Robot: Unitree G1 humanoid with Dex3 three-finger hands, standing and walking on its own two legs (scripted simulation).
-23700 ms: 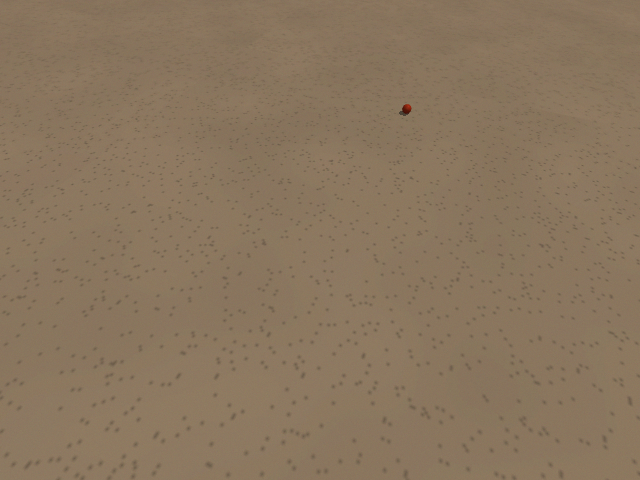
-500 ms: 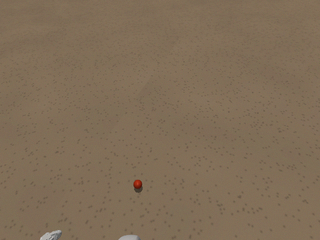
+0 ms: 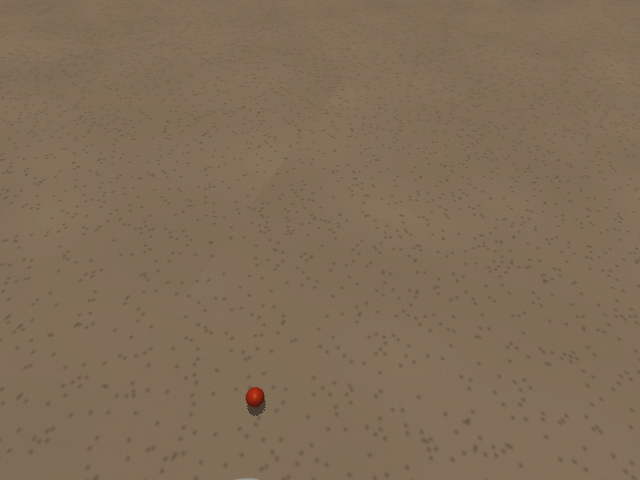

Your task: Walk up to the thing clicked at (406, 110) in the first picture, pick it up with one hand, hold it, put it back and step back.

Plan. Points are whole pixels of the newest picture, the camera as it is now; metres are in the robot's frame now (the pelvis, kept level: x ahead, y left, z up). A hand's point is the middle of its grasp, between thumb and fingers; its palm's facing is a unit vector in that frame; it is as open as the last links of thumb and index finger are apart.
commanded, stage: walk up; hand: left
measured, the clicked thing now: (255, 397) +0.45 +0.19 -0.73
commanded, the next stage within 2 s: stand in 1.18 s
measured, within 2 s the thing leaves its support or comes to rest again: neither
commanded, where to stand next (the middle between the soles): +0.08 +0.00 m, yaw +1 degrees
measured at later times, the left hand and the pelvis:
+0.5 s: hand out of the picture +0.14 +0.25 -0.13, palm faces -0.01 -0.94 -0.34, open 7.4 cm; pelvis +0.03 +0.00 +0.02, yaw +0 degrees
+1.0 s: hand out of the picture +0.09 +0.26 -0.13, palm faces +0.00 -0.94 -0.34, open 7.4 cm; pelvis +0.03 +0.00 +0.03, yaw +1 degrees
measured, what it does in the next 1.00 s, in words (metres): stands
